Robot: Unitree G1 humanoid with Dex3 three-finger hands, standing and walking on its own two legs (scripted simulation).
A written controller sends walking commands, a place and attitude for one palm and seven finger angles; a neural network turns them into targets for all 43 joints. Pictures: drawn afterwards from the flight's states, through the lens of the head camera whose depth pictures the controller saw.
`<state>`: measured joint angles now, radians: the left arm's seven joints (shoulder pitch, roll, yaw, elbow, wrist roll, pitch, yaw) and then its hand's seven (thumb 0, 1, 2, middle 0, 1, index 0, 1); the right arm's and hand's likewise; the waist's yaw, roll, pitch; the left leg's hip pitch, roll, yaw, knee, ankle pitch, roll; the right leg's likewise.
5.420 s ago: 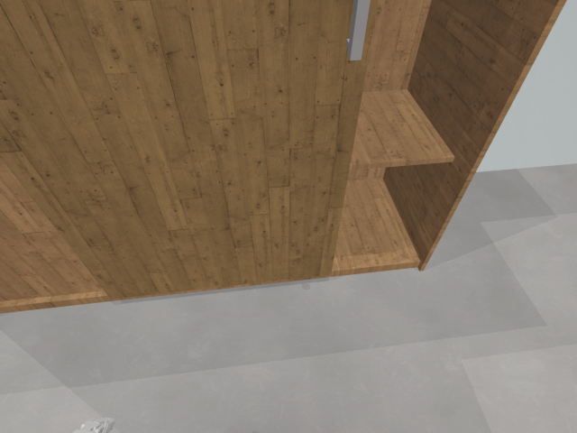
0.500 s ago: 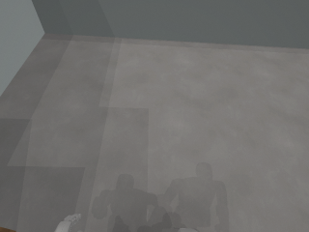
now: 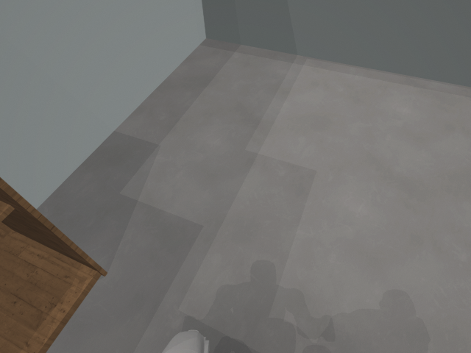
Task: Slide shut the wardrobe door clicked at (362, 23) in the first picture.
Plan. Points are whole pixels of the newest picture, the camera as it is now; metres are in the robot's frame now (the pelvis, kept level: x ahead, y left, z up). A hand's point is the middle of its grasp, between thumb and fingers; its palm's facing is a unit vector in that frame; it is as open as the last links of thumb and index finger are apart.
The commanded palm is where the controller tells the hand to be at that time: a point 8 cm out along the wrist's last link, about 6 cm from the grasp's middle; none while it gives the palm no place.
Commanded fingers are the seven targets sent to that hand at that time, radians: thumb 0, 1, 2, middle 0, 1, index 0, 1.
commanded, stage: turn to face it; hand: left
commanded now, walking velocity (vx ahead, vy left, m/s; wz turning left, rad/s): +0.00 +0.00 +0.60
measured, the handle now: out of the picture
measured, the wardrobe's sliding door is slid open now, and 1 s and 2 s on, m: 0.38 0.38 0.38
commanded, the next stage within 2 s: take the last steps up to it in 1.78 s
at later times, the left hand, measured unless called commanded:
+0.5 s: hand out of the picture +0.06 +0.28 -0.16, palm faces +0.30 -0.92 -0.25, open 7.4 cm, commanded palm none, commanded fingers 0.00 0.90 0.90 -0.20 -0.30 -0.20 -0.30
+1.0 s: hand out of the picture -0.05 +0.24 -0.17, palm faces +0.58 -0.77 -0.27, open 7.4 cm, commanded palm none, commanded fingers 0.00 0.90 0.90 -0.20 -0.30 -0.20 -0.30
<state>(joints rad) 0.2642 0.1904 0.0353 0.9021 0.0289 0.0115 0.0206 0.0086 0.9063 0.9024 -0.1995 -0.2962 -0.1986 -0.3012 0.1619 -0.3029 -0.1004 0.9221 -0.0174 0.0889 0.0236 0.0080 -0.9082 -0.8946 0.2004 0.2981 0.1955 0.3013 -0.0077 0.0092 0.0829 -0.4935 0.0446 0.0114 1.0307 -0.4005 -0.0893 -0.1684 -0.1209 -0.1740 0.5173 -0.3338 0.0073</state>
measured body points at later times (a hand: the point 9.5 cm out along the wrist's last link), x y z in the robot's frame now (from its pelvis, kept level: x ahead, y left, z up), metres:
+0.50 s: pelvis +0.01 +0.05 +0.00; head +0.05 +0.07 +0.45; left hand +0.05 +0.33 -0.14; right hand +0.17 -0.17 -0.13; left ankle +0.00 +0.14 -0.74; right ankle +0.06 -0.11 -0.69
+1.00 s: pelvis +0.02 +0.04 -0.01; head +0.06 +0.06 +0.44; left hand -0.08 +0.28 -0.15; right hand +0.24 -0.14 -0.15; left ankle -0.05 +0.15 -0.70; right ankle +0.06 -0.09 -0.74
